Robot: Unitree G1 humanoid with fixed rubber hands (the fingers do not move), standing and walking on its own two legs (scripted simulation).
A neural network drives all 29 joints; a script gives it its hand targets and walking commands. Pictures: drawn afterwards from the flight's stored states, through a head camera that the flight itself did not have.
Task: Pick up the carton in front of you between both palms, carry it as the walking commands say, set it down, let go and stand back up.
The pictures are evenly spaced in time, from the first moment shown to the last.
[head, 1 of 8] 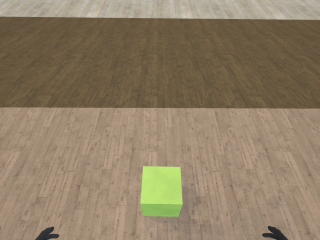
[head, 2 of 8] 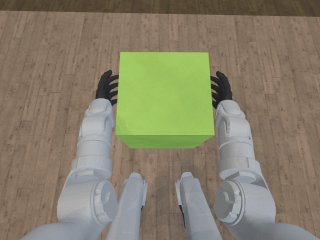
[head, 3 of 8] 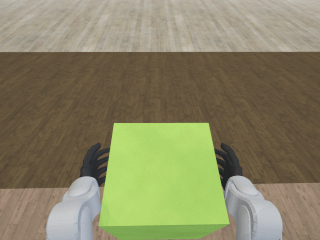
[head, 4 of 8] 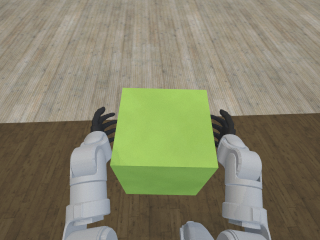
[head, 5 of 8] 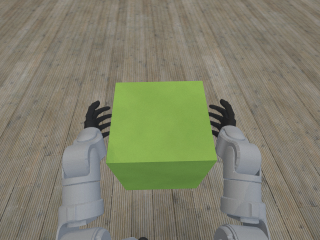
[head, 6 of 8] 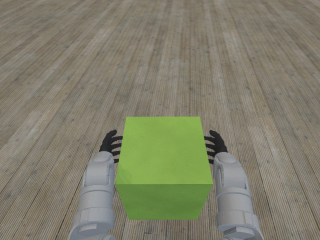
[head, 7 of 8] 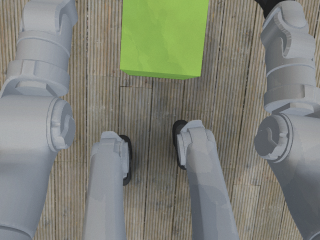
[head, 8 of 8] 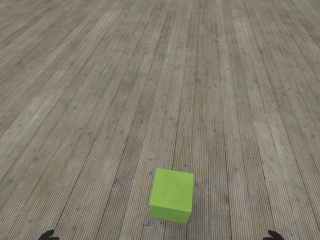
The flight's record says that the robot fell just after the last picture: no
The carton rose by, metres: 0.69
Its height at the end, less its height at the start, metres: -0.50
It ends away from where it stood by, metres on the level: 5.25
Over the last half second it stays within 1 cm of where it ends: yes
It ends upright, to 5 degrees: yes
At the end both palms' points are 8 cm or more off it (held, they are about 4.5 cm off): yes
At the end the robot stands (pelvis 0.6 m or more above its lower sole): yes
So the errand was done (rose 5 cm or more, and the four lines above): yes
